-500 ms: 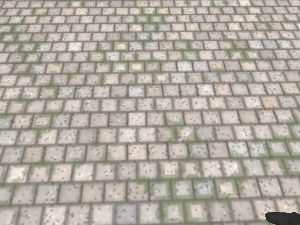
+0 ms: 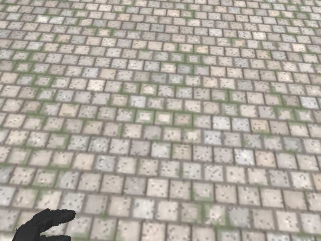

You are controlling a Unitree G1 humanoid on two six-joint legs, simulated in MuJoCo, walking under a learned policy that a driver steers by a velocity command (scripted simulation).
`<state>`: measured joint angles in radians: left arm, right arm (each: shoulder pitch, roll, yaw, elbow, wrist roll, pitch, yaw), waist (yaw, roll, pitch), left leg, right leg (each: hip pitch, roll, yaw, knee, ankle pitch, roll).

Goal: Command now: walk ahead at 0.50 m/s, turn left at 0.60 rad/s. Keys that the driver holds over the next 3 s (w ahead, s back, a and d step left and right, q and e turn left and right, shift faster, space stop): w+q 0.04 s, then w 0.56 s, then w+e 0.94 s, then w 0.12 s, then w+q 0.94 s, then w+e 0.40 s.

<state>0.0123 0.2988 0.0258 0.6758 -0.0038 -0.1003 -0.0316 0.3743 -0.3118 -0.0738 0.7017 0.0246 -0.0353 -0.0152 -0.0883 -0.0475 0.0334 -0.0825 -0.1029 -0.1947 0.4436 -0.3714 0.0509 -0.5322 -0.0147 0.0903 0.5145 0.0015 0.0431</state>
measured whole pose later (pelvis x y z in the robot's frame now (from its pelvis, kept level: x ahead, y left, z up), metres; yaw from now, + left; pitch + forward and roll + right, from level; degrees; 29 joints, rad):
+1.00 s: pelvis +0.54 +0.05 +0.00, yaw -2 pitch +2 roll +3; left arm 0.11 0.27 0.03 0.72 -0.02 -0.04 -0.06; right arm 0.33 -0.29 -0.06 0.85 0.00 -0.07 -0.01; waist -0.07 -0.04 0.03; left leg 0.10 -0.04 0.19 0.22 -0.35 0.01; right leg -0.62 -0.07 0.00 0.62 0.00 -0.04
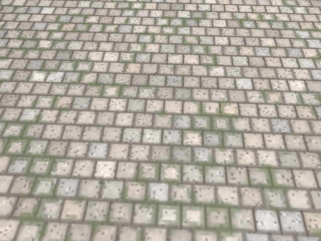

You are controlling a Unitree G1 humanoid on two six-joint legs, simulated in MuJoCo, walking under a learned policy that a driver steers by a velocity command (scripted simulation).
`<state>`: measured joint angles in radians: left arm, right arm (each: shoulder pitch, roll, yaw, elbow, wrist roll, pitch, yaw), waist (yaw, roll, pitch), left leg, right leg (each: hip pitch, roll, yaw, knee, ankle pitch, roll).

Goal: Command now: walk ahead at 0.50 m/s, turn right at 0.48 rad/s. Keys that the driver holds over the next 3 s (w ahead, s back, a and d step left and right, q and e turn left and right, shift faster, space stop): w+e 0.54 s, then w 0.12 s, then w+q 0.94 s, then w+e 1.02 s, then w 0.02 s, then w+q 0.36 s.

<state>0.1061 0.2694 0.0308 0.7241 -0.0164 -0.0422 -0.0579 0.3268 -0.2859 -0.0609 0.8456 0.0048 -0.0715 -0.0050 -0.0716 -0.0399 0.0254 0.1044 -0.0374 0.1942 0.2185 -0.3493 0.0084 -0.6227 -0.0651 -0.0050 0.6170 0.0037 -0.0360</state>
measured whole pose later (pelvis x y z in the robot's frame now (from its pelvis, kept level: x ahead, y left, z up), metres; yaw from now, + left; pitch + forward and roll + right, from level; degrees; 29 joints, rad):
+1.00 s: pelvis +0.55 -0.11 +0.00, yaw -17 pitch +2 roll +1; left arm 0.02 0.26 0.03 0.60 -0.01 -0.10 -0.02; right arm 0.45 -0.29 -0.06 0.87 0.02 -0.05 0.00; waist -0.12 -0.01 0.01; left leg -0.07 -0.02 -0.10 0.45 -0.40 0.00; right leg -0.42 -0.01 0.04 0.47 -0.08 -0.02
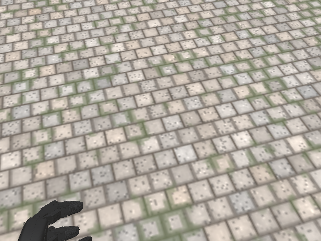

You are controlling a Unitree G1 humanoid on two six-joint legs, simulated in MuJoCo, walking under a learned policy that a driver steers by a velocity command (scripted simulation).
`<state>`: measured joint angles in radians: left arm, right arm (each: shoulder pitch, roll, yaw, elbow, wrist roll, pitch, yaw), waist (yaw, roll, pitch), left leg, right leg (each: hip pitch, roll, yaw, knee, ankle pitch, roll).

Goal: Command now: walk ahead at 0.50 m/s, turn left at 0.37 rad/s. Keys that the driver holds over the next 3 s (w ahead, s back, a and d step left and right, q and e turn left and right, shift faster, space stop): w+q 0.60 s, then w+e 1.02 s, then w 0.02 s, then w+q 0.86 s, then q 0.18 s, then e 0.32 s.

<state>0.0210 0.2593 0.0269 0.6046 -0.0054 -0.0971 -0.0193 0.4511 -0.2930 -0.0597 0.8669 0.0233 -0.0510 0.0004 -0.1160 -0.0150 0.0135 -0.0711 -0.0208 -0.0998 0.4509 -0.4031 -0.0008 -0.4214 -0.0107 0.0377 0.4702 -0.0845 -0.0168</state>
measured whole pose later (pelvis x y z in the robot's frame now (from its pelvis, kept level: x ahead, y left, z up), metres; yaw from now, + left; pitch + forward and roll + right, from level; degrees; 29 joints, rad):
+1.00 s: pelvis +0.52 +0.14 +0.00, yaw +17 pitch +2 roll +2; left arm 0.12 0.27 0.03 0.73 -0.02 -0.07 -0.06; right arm 0.32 -0.30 -0.06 0.81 0.00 -0.05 0.00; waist -0.06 -0.03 0.01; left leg 0.11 -0.07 0.06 0.24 -0.39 0.05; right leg -0.58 -0.03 -0.01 0.56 0.00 -0.05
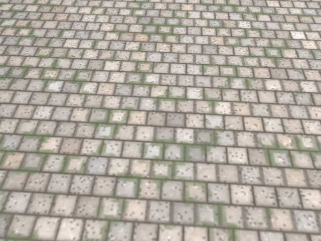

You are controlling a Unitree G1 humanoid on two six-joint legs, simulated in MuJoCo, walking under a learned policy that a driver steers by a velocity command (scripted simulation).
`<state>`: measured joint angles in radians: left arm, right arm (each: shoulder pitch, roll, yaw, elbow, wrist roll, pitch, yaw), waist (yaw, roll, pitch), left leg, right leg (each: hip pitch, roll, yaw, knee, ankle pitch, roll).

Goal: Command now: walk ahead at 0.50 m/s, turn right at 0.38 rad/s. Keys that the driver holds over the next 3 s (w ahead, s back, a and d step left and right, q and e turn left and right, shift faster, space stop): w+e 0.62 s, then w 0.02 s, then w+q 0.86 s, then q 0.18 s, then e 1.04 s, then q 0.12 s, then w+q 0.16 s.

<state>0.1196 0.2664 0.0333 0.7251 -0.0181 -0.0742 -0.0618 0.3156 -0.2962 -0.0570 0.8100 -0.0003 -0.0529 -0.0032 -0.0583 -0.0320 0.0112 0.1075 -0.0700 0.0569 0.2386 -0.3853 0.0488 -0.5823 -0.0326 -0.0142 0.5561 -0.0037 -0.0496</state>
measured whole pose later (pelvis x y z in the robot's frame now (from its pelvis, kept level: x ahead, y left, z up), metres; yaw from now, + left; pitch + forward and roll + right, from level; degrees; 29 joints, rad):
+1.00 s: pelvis +0.55 -0.12 +0.00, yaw -19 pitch +2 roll +1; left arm 0.03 0.26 0.03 0.61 0.00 -0.09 -0.02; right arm 0.43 -0.30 -0.06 0.87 0.02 -0.05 0.00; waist -0.10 0.00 0.03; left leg -0.12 0.02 -0.06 0.63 -0.47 0.00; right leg -0.45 -0.01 0.00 0.54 -0.12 -0.01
